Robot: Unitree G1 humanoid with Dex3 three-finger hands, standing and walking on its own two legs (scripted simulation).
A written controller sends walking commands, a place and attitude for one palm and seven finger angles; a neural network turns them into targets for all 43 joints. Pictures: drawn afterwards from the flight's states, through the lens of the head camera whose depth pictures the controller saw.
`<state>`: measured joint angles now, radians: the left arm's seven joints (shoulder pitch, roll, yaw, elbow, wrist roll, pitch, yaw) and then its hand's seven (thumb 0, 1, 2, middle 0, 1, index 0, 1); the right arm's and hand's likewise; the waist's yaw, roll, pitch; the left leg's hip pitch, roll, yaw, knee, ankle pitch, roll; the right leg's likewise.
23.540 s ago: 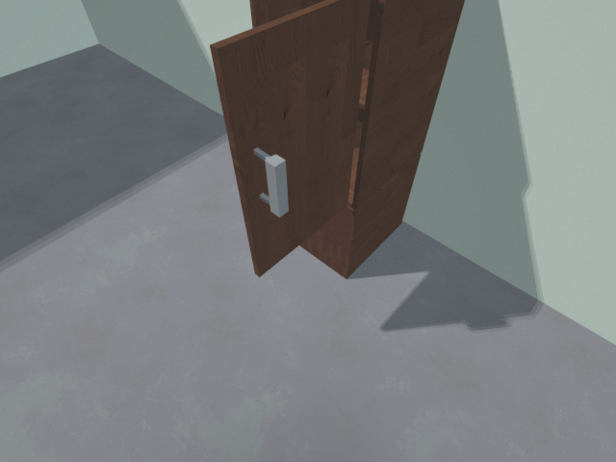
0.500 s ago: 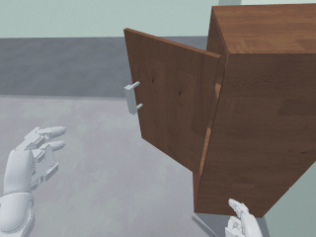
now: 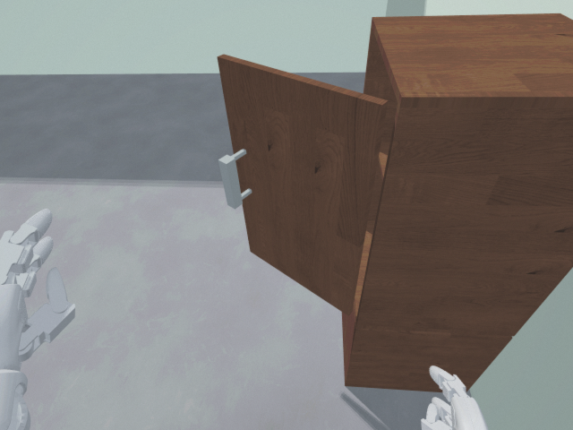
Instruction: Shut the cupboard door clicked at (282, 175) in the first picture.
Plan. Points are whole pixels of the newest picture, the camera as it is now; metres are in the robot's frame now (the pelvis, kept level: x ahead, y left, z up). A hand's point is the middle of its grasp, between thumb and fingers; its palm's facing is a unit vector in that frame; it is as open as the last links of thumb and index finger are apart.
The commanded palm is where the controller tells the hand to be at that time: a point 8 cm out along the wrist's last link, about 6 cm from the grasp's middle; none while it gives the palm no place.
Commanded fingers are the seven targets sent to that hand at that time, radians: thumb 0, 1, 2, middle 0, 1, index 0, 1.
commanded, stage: step back with the hand held close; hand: left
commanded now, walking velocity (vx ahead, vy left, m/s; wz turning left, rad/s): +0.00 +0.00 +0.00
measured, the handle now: (238, 178) +0.66 +0.20 -0.02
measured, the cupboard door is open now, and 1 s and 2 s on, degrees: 55 55 55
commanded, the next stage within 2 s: stop stepping back and stand still in 1.92 s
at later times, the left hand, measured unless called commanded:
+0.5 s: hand (52, 310) +0.19 +0.28 +0.16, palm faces +0.37 -0.77 -0.51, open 7.4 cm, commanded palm +0.13 +0.32 +0.17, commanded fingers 0.00 0.90 0.90 -0.20 -0.30 -0.20 -0.30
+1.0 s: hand (9, 362) +0.13 +0.29 +0.16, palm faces +0.45 -0.77 -0.46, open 7.4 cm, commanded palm +0.07 +0.32 +0.17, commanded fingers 0.00 0.90 0.90 -0.20 -0.30 -0.20 -0.30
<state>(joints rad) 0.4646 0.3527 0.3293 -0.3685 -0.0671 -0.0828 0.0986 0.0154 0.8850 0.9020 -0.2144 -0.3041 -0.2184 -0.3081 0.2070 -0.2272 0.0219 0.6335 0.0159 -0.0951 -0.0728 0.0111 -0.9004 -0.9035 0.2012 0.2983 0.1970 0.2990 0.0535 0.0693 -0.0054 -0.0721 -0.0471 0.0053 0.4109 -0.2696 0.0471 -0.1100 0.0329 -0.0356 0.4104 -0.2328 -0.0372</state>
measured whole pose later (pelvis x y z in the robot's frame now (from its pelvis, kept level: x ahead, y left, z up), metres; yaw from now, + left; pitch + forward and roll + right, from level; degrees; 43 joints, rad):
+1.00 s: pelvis -0.07 +0.02 -0.02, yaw +0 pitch +0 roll -1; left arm 0.51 0.40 0.44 -0.47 -0.01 -0.23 0.15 0.01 0.88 0.90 -0.21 -0.30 -0.22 -0.30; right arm 0.25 -0.24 0.00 0.57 0.01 -0.03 -0.08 0.01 -0.90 -0.90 0.20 0.30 0.20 0.30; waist -0.01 0.00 -0.02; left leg -0.40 -0.05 0.04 0.67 -0.28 0.08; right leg -0.41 0.02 -0.03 0.61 -0.20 -0.01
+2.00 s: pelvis -0.20 -0.01 -0.02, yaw -3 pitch +6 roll -4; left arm 0.51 0.53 0.47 -0.63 -0.07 -0.25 0.08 0.02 0.89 0.90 -0.21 -0.30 -0.21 -0.30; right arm 0.01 -0.14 0.03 0.57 -0.02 -0.11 -0.02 0.01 -0.90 -0.90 0.21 0.30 0.20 0.30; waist -0.02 0.00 0.05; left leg -0.59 0.10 0.07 0.40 0.08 0.03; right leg -0.12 0.10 -0.02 0.40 -0.41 -0.03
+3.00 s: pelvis -0.33 +0.00 -0.02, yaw +1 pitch -2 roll +1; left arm 0.56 0.46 0.44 -0.50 -0.02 -0.18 0.18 0.01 0.88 0.90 -0.21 -0.30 -0.21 -0.30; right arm 0.29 -0.16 0.04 0.62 -0.01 -0.11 -0.06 0.01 -0.90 -0.90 0.20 0.30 0.20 0.30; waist -0.03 -0.01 -0.02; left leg -0.33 0.08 0.05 0.67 -0.37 -0.02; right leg -0.31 0.02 -0.09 0.63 -0.30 -0.06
